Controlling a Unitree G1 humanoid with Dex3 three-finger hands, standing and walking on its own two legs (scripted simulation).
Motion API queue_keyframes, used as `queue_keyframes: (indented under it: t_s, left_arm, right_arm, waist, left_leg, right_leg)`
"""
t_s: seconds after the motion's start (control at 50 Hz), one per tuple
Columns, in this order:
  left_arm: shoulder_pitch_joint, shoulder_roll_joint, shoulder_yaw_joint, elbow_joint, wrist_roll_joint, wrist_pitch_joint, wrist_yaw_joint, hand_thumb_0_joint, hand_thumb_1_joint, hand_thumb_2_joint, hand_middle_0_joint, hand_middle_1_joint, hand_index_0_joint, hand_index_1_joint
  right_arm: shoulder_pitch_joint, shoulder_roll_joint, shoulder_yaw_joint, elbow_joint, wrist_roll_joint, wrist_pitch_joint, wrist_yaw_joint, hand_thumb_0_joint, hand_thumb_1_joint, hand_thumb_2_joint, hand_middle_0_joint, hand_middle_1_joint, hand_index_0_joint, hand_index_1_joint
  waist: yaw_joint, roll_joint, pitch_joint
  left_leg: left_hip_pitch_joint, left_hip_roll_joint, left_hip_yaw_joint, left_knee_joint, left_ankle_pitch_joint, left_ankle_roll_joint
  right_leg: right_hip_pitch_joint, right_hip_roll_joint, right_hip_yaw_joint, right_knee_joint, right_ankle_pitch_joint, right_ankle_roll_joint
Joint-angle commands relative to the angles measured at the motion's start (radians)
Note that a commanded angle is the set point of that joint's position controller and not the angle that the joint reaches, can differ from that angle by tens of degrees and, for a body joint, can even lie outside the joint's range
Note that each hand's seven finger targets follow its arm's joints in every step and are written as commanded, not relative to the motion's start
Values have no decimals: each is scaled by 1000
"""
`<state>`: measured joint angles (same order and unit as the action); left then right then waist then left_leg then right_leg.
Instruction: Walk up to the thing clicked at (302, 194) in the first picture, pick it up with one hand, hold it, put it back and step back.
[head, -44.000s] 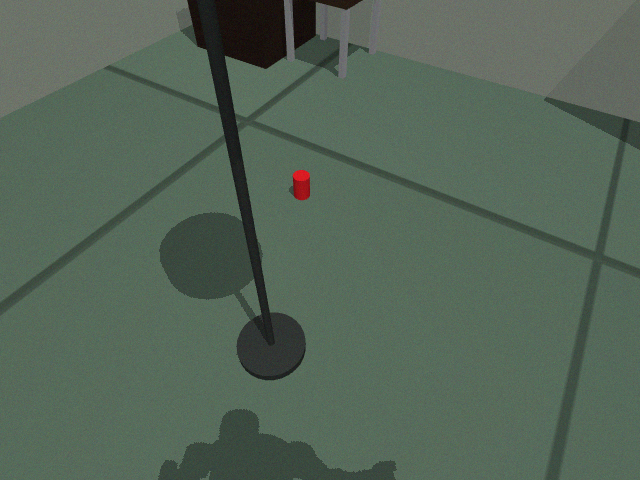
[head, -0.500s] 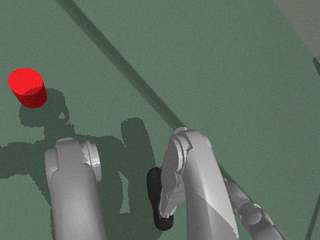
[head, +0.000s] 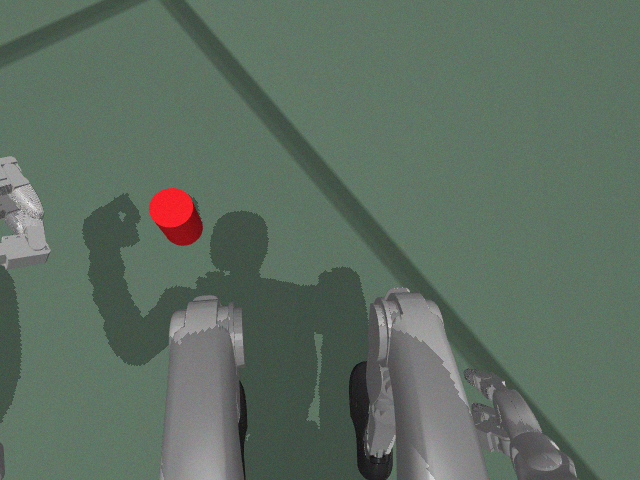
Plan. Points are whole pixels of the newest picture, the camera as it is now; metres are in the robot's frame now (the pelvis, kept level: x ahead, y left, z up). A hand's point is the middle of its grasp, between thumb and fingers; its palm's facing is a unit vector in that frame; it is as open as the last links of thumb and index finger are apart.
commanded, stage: lift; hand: left
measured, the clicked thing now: (178, 218) +0.51 +0.25 -0.34
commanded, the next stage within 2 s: go down in 0.34 s
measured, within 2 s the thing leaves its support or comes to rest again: neither
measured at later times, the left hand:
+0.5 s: hand out of the picture +0.32 +0.32 +0.18, palm faces -0.01 -0.59 -0.81, open 11.0 cm
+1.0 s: hand out of the picture +0.32 +0.31 +0.22, palm faces -0.13 -0.60 -0.79, open 14.0 cm
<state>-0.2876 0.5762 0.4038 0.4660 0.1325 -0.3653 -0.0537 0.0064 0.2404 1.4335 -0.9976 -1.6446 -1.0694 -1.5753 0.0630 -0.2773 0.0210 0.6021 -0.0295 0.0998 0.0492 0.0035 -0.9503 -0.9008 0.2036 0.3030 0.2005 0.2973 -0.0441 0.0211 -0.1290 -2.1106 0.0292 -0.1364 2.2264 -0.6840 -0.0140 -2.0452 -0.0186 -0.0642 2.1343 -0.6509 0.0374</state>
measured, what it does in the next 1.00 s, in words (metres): rises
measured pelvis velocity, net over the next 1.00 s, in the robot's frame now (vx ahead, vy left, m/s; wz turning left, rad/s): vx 0.05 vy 0.00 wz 0.09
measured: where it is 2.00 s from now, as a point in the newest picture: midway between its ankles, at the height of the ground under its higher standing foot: (301, 450)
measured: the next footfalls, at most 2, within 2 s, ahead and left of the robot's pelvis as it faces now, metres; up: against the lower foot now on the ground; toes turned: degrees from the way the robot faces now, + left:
none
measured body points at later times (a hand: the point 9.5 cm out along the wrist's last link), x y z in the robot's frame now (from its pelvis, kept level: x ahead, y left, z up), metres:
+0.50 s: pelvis +0.03 +0.01 +0.21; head +0.15 +0.03 +0.65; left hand +0.32 +0.35 +0.23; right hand +0.22 -0.24 +0.11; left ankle +0.08 +0.13 -0.36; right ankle +0.11 -0.13 -0.36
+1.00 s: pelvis +0.05 +0.00 +0.27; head +0.15 +0.03 +0.71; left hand +0.32 +0.34 +0.26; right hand +0.23 -0.24 +0.17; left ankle +0.08 +0.13 -0.36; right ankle +0.11 -0.13 -0.36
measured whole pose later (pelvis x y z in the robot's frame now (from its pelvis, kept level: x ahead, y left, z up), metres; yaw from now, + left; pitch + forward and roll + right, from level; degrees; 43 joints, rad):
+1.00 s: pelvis +0.05 +0.00 +0.27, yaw +5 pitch +16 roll -3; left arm -0.06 0.48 0.14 0.50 0.53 -0.16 0.07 0.00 -0.40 0.34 -0.41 -0.68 -0.41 -0.64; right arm 0.15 -0.23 -0.07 0.67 0.03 -0.05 0.00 0.01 -0.89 -0.89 0.20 0.30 0.20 0.30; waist -0.03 0.02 -0.09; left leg -1.01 0.05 -0.04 1.26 -0.54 -0.01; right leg -0.97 -0.02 -0.04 1.19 -0.51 0.03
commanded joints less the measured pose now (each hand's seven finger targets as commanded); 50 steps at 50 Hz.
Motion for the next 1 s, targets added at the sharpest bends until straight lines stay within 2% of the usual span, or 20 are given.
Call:
queue_keyframes:
  t_s: [0.0,0.14,0.2,0.28,0.38,0.42,0.48,0.5,0.56,0.58,0.6,0.7,0.72,0.76,0.8,0.82,0.9,0.94,0.96,0.98]
  left_arm:
    - [-89,276,62,-303,27,60,57,0,59,1207,-886,-1442,-967,-1375]
    - [44,242,20,-401,35,176,59,0,-155,1117,-724,-1412,-792,-1350]
    - [66,240,-16,-426,104,199,73,0,-227,1101,-673,-1383,-733,-1329]
    - [119,196,-60,-455,168,233,109,0,-376,961,-549,-1301,-609,-1243]
    - [124,180,-109,-404,306,300,179,0,-611,751,-472,-1103,-502,-1074]
    - [115,146,-149,-353,334,327,199,0,-451,858,-317,-943,-342,-914]
    - [182,97,-222,-279,370,354,202,0,-531,756,-397,-1023,-422,-994]
    - [167,98,-237,-303,377,351,200,0,-451,836,-317,-943,-342,-914]
    - [111,133,-255,-291,393,334,189,0,-531,752,-397,-1023,-422,-994]
    - [123,127,-245,-273,397,323,183,0,-451,819,-317,-943,-342,-914]
    - [97,134,-232,-253,407,306,180,0,-531,739,-397,-1010,-422,-986]
    - [75,177,-148,-235,404,232,193,0,-451,406,-337,-779,-347,-743]
    - [66,157,-176,-201,395,226,195,0,-531,371,-417,-825,-427,-786]
    - [77,144,-171,-161,399,218,197,0,-405,363,-378,-665,-380,-626]
    - [128,158,-145,-143,423,210,191,0,-405,281,-378,-665,-380,-626]
    - [130,131,-178,-136,426,207,178,0,-485,361,-458,-745,-460,-706]
    - [64,100,-197,-157,381,182,143,0,-326,180,-382,-585,-404,-546]
    - [58,127,-162,-111,386,158,143,0,-320,227,-367,-425,-394,-386]
    - [57,109,-173,-120,391,136,143,0,-400,279,-447,-505,-474,-466]
    - [-5,167,-125,-200,393,105,152,0,-320,199,-367,-425,-394,-386]
  right_arm:
    - [93,-206,-108,-120,32,-26,-40,0,-927,-903,200,300,200,300]
    - [92,-178,-118,-133,63,-55,-72,0,-923,-899,199,300,199,300]
    - [106,-160,-120,-137,68,-67,-81,0,-931,-903,199,300,199,300]
    - [97,-152,-123,-155,74,-89,-88,0,-936,-905,199,300,199,300]
    - [97,-135,-114,-139,79,-108,-94,0,-948,-911,199,300,199,300]
    - [99,-133,-114,-122,79,-121,-99,0,-877,-885,200,299,200,300]
    - [116,-130,-125,-75,74,-145,-110,0,-938,-907,199,300,199,300]
    - [123,-126,-126,-68,76,-153,-111,0,-884,-885,200,300,200,300]
    - [69,-113,-119,-45,85,-168,-110,0,-942,-907,199,300,199,300]
    - [52,-110,-121,-46,86,-172,-106,0,-877,-884,200,300,200,300]
    - [28,-110,-118,-47,85,-177,-101,0,-940,-906,199,300,199,300]
    - [31,-102,-130,-28,72,-185,-88,0,-865,-882,200,300,200,300]
    - [35,-102,-126,-18,72,-184,-88,0,-939,-903,199,300,199,300]
    - [72,-110,-135,-8,71,-183,-89,0,-868,-883,200,300,200,300]
    - [97,-123,-140,-26,63,-181,-82,0,-858,-880,200,300,200,300]
    - [101,-120,-141,-31,64,-179,-77,0,-938,-903,200,300,200,300]
    - [97,-120,-147,-37,63,-178,-67,0,-853,-878,200,300,200,300]
    - [108,-118,-145,-33,58,-181,-64,0,-860,-881,200,300,200,300]
    - [114,-114,-144,-31,51,-185,-59,0,-927,-902,200,300,200,300]
    - [116,-119,-152,-45,48,-189,-59,0,-847,-878,200,300,200,300]
  waist:
    - [0,115,-647]
    - [2,93,-605]
    - [0,122,-573]
    - [4,135,-500]
    - [12,117,-399]
    - [2,102,-355]
    - [-22,52,-254]
    - [-19,58,-262]
    - [-30,84,-284]
    - [-23,73,-269]
    - [-26,83,-247]
    - [23,130,-337]
    - [12,104,-310]
    - [10,96,-286]
    - [25,80,-280]
    - [20,74,-274]
    - [2,55,-231]
    - [1,24,-227]
    - [-3,39,-248]
    - [5,71,-319]
  left_leg:
    - [542,-17,70,-412,90,53]
    - [708,-15,69,-578,115,52]
    - [806,-13,72,-658,181,44]
    - [918,-7,48,-812,119,37]
    - [1057,-2,24,-965,113,29]
    - [1111,1,10,-1009,121,23]
    - [1168,-3,24,-1063,171,26]
    - [1195,-5,31,-1074,191,26]
    - [1269,-10,41,-1083,299,29]
    - [1275,-10,37,-1089,317,30]
    - [1277,-10,35,-1097,315,31]
    - [1354,-11,62,-1133,401,31]
    - [1342,-9,66,-1142,390,31]
    - [1347,-6,83,-1151,416,27]
    - [1328,-9,94,-1157,410,27]
    - [1335,-9,96,-1162,420,27]
    - [1318,-2,93,-1183,317,33]
    - [1279,-7,102,-1162,303,38]
    - [1279,-6,103,-1150,314,35]
    - [1299,-9,104,-1135,336,35]
  right_leg:
    - [448,35,-13,-378,107,-55]
    - [622,26,17,-542,128,-48]
    - [688,21,21,-605,174,-50]
    - [777,15,23,-714,128,-45]
    - [904,14,22,-841,129,-42]
    - [934,17,19,-877,142,-39]
    - [1040,19,26,-973,165,-36]
    - [1080,19,30,-994,176,-38]
    - [1148,30,44,-1023,256,-40]
    - [1160,32,46,-1026,268,-43]
    - [1155,32,49,-1030,267,-46]
    - [1233,36,49,-1042,339,-49]
    - [1233,36,43,-1048,336,-45]
    - [1237,35,38,-1063,360,-46]
    - [1248,35,30,-1082,356,-46]
    - [1254,34,30,-1090,367,-45]
    - [1229,37,32,-1109,279,-44]
    - [1215,32,40,-1107,268,-44]
    - [1184,32,37,-1094,272,-49]
    - [1195,30,39,-1082,293,-50]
